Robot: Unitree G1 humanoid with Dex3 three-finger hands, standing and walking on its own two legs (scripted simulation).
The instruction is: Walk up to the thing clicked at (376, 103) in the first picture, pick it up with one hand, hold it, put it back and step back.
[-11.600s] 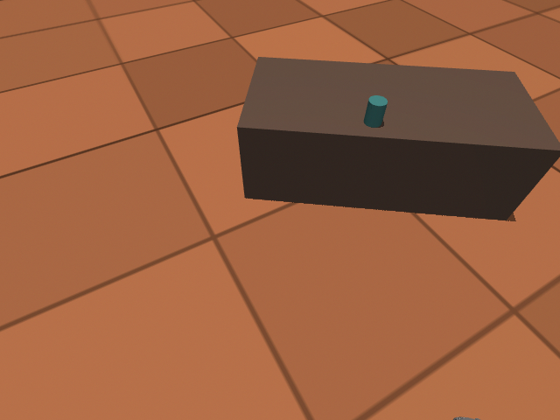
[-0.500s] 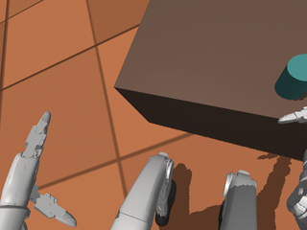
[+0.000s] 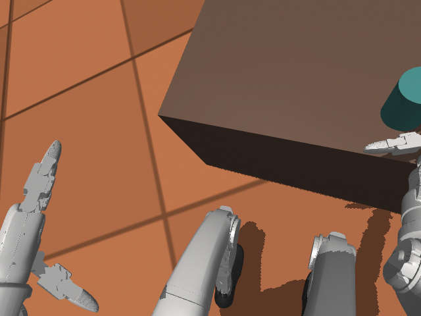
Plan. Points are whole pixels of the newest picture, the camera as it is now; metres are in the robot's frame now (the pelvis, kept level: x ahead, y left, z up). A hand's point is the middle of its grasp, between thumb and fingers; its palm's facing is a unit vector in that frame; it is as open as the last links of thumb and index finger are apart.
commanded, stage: close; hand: right
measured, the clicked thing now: (411, 101) +0.53 -0.22 -0.06
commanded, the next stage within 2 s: settle in 0.54 s
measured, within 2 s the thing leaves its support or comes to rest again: leaves its support in 0.82 s
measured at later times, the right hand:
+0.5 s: hand (406, 106) +0.51 -0.21 -0.05, palm faces +0.18 +0.98 +0.02, open 10.1 cm
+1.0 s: hand (417, 105) +0.50 -0.21 -0.02, palm faces +0.18 +0.98 +0.00, open 10.0 cm
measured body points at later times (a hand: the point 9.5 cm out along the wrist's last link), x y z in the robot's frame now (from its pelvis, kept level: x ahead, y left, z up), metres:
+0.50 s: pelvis +0.00 +0.00 +0.00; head +0.20 -0.08 +0.39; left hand +0.19 +0.25 +0.16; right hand +0.50 -0.26 -0.05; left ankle +0.08 +0.14 -0.50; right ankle +0.06 -0.13 -0.50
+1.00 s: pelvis +0.00 +0.00 +0.02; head +0.18 -0.08 +0.42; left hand +0.18 +0.26 +0.17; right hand +0.48 -0.26 -0.02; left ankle +0.08 +0.14 -0.50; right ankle +0.06 -0.13 -0.50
